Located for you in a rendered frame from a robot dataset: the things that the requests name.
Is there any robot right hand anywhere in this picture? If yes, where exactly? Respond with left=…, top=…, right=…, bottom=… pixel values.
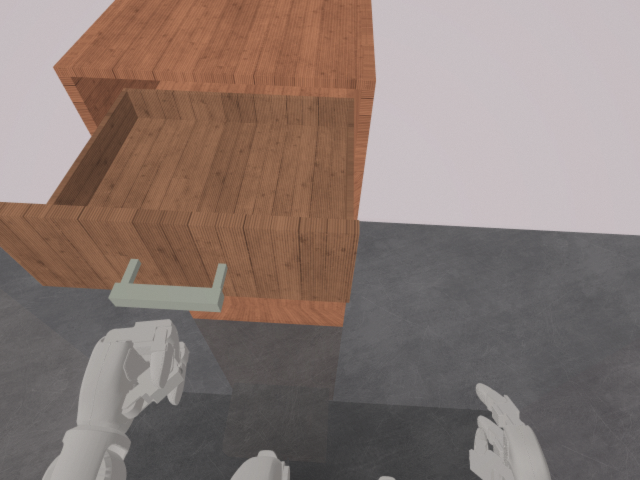
left=469, top=383, right=551, bottom=480

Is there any left robot shin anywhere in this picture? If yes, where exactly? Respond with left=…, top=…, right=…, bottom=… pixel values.
left=257, top=450, right=278, bottom=459

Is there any handle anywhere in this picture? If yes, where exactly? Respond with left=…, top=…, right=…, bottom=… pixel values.
left=108, top=259, right=228, bottom=312

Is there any left robot thigh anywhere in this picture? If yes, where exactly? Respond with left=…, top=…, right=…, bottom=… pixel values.
left=230, top=456, right=290, bottom=480

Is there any robot left forearm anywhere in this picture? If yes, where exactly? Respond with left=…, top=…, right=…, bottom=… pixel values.
left=42, top=425, right=131, bottom=480

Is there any drawer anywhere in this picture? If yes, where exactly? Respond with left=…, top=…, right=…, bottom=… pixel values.
left=0, top=88, right=360, bottom=303

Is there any cabinet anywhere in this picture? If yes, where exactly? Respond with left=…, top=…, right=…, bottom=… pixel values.
left=53, top=0, right=376, bottom=327

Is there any robot left hand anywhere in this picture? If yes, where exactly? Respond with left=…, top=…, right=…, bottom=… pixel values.
left=76, top=319, right=190, bottom=434

